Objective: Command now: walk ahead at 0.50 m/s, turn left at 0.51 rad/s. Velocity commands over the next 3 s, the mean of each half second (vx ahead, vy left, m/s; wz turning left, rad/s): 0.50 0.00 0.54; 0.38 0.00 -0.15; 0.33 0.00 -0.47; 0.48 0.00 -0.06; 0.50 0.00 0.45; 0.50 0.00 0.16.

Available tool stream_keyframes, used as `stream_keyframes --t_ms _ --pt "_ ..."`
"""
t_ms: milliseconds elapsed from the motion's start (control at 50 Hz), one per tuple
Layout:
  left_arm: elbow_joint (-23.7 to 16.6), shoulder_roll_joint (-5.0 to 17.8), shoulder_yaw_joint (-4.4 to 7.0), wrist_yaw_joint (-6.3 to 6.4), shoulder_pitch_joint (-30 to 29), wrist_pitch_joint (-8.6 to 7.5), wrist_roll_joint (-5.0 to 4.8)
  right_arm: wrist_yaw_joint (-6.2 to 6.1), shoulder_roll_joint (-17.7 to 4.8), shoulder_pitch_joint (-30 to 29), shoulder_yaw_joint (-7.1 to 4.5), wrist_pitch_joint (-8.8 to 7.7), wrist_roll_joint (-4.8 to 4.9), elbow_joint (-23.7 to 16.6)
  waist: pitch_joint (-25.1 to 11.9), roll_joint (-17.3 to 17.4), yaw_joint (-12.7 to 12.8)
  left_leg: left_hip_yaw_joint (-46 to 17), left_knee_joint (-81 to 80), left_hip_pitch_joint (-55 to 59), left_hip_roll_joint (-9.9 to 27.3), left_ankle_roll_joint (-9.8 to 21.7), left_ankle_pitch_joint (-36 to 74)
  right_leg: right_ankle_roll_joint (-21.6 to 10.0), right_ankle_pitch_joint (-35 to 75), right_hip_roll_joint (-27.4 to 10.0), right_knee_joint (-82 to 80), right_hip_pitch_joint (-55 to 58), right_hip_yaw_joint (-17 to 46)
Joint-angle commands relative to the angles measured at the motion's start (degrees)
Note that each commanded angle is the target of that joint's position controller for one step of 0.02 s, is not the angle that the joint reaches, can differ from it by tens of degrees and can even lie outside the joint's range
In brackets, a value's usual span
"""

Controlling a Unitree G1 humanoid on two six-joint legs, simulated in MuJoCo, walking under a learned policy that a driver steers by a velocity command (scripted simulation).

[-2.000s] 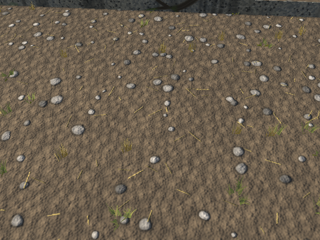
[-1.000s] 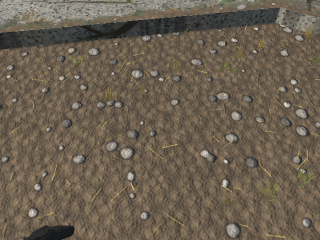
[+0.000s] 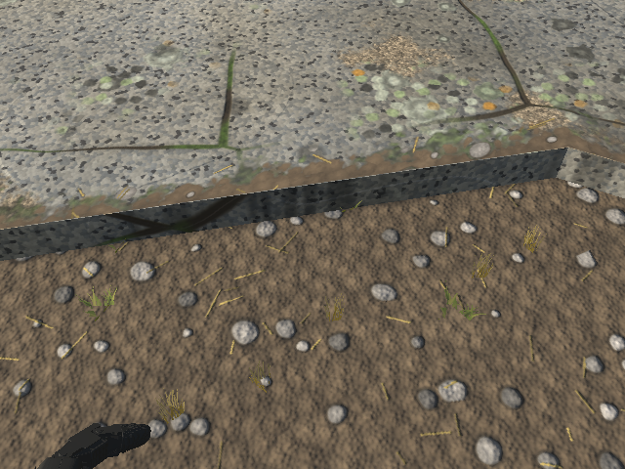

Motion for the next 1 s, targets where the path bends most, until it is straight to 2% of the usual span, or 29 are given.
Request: stream_keyframes --t_ms 20,40,80,160,260,340,380,400,420,440,460,480,500,520,540,560,580,620,680,720,760,800,840,880,920,940,960,980,1000 --pt "0.33 7.22 2.73 0.27 11.76 0.43 0.05 -0.12 -7.37 -3.58 -1.60 -0.88 -0.10 -6.06 -2.99 -6.87 7.62 0.72 17.63 -30.06 6.17 -0.92 4.79 -9.82 -10.30 -20.36 -13.79 27.86 25.24" --pt "0.80 5.78 2.31 0.17 9.78 0.53 0.22 0.08 -6.67 -5.14 -1.71 -0.67 -0.57 -6.61 -0.51 -6.74 6.64 0.97 15.73 -29.16 7.40 -1.32 7.49 -9.42 -4.65 -18.32 -15.10 23.70 20.36" --pt "1.64 5.34 2.24 0.21 8.15 0.22 0.52 0.74 -4.53 -5.58 -1.58 0.05 -0.20 -7.31 0.99 -8.70 4.98 2.01 13.60 -25.73 9.19 -1.73 10.44 -8.75 1.68 -16.11 -17.82 18.22 13.04" --pt "3.83 8.02 3.26 0.44 8.79 -0.38 0.20 1.36 -2.49 -9.58 -0.96 0.65 -0.69 -9.77 1.84 -6.19 4.86 2.83 6.51 -27.29 10.02 -3.07 16.81 -10.34 10.95 -16.71 -20.44 17.29 5.20" --pt "5.96 10.66 3.83 0.93 10.31 0.39 -0.28 3.09 -1.54 -17.53 -0.13 -0.05 -0.65 -12.13 3.19 -4.64 7.43 6.57 -8.83 -23.47 8.94 -1.82 29.02 -8.39 14.21 -15.56 -20.51 18.60 -4.17" --pt "7.89 12.80 4.49 1.00 12.91 1.48 -1.47 4.16 -2.52 -22.48 -0.34 0.15 -0.50 -15.01 4.58 -4.79 8.05 9.27 -14.89 -22.53 7.62 0.81 25.14 -6.61 18.67 -17.65 -17.90 24.37 -7.45" --pt "8.08 14.53 4.98 1.25 12.84 2.22 -1.90 4.34 -4.22 -20.93 -1.22 0.49 -0.82 -15.57 2.36 -6.31 6.01 12.39 -16.09 -17.03 4.44 3.10 19.26 -5.37 35.37 -17.76 -11.31 26.50 -9.77" --pt "8.05 15.36 5.20 1.45 12.70 2.67 -2.12 4.22 -5.87 -16.77 -2.18 0.74 -0.95 -14.88 -0.57 -6.83 3.28 14.09 -16.74 -10.70 2.03 4.56 17.12 -4.64 44.19 -17.22 -4.15 26.40 -11.09" --pt "8.13 14.67 4.79 1.65 12.71 2.97 -2.27 3.72 -8.17 -8.04 -3.71 0.94 -0.86 -12.57 -5.18 -5.47 -1.63 14.45 -20.30 2.56 -0.39 6.66 20.29 -3.20 45.91 -15.56 7.00 21.86 -12.70" --pt "7.59 12.09 3.55 1.78 14.07 2.71 -0.86 2.54 -12.05 1.75 -5.41 1.45 -0.65 -10.18 -10.61 -0.10 -5.66 5.02 -21.02 20.83 4.68 9.56 21.71 -0.99 29.58 -13.37 23.59 8.06 -12.77" --pt "4.47 3.77 0.67 0.81 19.96 1.39 1.19 2.11 -18.28 -0.56 -5.69 0.83 -0.44 -10.70 -16.10 15.15 2.06 -28.14 -27.04 37.21 20.52 19.82 12.13 2.29 -23.33 -2.12 43.78 -16.26 -8.34" --pt "5.40 9.11 1.48 0.00 15.49 -0.33 -0.93 2.34 -12.94 2.01 -4.20 0.11 -0.66 -11.70 -22.93 7.76 -2.88 -37.82 -34.45 38.27 23.65 20.99 5.36 1.64 -24.58 -2.29 49.46 -20.42 3.50" --pt "3.79 11.54 2.24 -0.29 10.06 -0.94 -3.09 2.62 -10.47 0.08 -3.38 -0.64 -1.24 -10.58 -13.77 5.21 -3.25 -28.75 -35.17 32.36 21.79 18.01 9.10 0.76 -19.50 -4.60 49.16 -24.64 3.08" --pt "3.47 10.64 1.82 0.06 8.37 -1.29 -2.51 2.60 -9.32 -3.48 -2.91 -1.05 -1.10 -10.53 -8.46 1.69 -1.04 -21.37 -35.23 23.83 19.32 15.93 14.47 0.21 -14.42 -7.21 44.72 -23.21 2.56" --pt "4.13 10.46 1.98 0.50 7.99 -1.18 -1.12 2.52 -7.43 -7.42 -2.27 -1.19 -1.48 -10.79 -5.15 0.40 1.21 -15.81 -35.74 16.16 17.26 14.42 21.56 0.49 -11.21 -9.05 40.49 -19.78 2.33" --pt "5.01 10.51 2.18 0.43 10.03 -0.45 -0.94 2.44 -5.59 -9.76 -1.53 -1.45 -2.24 -11.27 -4.28 1.55 3.49 -11.79 -37.16 11.20 15.85 13.76 27.09 0.60 -9.01 -10.45 38.51 -15.57 2.84" --pt "5.83 9.84 2.14 0.31 11.76 0.40 -1.02 2.41 -5.02 -10.66 -1.36 -1.78 -2.43 -11.18 -4.24 2.07 4.59 -9.70 -38.82 8.50 15.39 13.72 29.19 0.95 -7.65 -10.79 37.35 -13.12 2.73" --pt "6.77 8.00 1.78 0.38 12.71 1.90 -0.96 2.35 -5.65 -10.35 -1.47 -2.83 -2.24 -9.77 -2.87 1.53 5.27 -4.71 -41.55 5.41 15.21 14.01 33.67 2.07 -4.58 -10.93 34.80 -12.56 2.08" --pt "5.76 6.78 1.43 0.59 8.38 2.69 -0.84 1.79 -6.26 -8.76 -1.61 -3.53 -2.63 -7.40 0.48 0.83 4.12 1.54 -44.13 5.53 14.06 12.38 34.80 3.01 5.02 -10.83 27.26 -16.78 2.75" --pt "5.46 6.29 1.28 0.10 6.13 2.37 -1.13 1.44 -6.23 -8.49 -1.46 -3.63 -2.77 -6.49 1.55 0.91 3.07 5.97 -45.03 6.12 12.58 10.31 33.56 2.55 12.74 -9.55 20.08 -16.21 2.73" --pt "4.59 5.19 0.86 -0.49 2.97 1.87 -0.97 1.04 -6.55 -8.76 -1.34 -3.54 -2.96 -5.65 3.23 0.73 1.93 10.38 -44.70 5.36 11.61 8.48 39.29 2.06 17.94 -7.44 12.03 -12.87 1.01" --pt "3.23 4.22 0.48 -1.27 0.16 1.52 -0.66 0.55 -7.03 -7.26 -1.39 -3.17 -2.87 -4.19 3.38 0.52 0.62 12.42 -43.24 7.33 12.42 7.58 44.77 1.57 20.78 -6.00 7.47 -10.73 -0.46" --pt "2.08 4.81 0.68 -2.18 -0.71 1.44 -0.76 0.10 -7.75 -6.99 -1.66 -2.17 -2.51 -3.30 2.82 1.27 0.47 13.16 -40.07 12.36 13.84 7.08 48.97 0.82 18.48 -4.97 5.00 -11.68 -1.08" --pt "0.99 6.21 1.25 -3.14 0.03 1.52 -0.36 -0.61 -8.72 -7.78 -2.12 -0.86 -1.88 -3.15 1.57 2.38 1.51 13.03 -34.61 17.25 15.30 6.36 56.33 -0.55 11.28 -3.52 3.58 -12.20 -2.33" --pt "1.50 8.64 2.42 -3.53 6.09 1.77 0.09 -1.65 -9.55 -9.29 -2.51 0.39 -1.41 -3.73 -2.29 3.54 4.91 13.19 -24.32 19.10 15.20 4.77 67.10 -2.41 5.45 -0.44 2.28 -5.95 -4.41" --pt "3.03 10.86 3.64 -3.08 12.73 1.65 0.05 -2.01 -8.96 -10.23 -2.28 0.88 -1.39 -4.30 -5.64 1.82 8.29 15.05 -13.78 16.95 12.70 2.64 65.40 -4.00 10.41 1.42 -2.31 2.48 -4.57" --pt "2.98 15.22 4.70 -2.01 17.62 1.82 0.31 -2.08 -7.46 -8.18 -1.47 0.52 -2.63 -5.58 -11.91 -5.02 9.75 15.81 2.56 5.96 8.53 -0.65 46.08 -7.96 32.20 -6.56 -1.64 17.84 6.69" --pt "1.34 19.69 5.06 -1.42 15.24 2.00 0.69 -0.66 -0.61 1.01 0.65 -0.29 -4.55 -6.74 -19.82 -17.46 2.51 11.60 24.13 -17.96 -3.00 -5.25 -11.36 -21.65 50.40 -22.49 2.16 39.31 31.52" --pt "-0.01 15.29 4.39 -1.13 16.33 2.63 0.40 0.48 -6.00 -1.91 0.08 -1.07 -3.18 -5.39 -27.83 -9.10 7.93 1.21 29.89 -20.76 -1.96 -4.84 -10.72 -23.21 38.84 -22.20 -2.40 40.78 35.83"
Next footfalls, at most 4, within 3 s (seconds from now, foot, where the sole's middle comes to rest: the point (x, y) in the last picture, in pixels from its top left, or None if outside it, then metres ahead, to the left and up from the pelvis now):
0.44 left None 0.35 0.19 -0.77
0.94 right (278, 388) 0.68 0.07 -0.77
1.40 left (178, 380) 0.72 0.30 -0.77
1.84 right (298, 291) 0.94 0.01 -0.77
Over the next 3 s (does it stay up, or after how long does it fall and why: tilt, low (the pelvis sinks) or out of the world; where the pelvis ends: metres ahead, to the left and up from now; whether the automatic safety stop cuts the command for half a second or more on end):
stays up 1.51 0.22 0.10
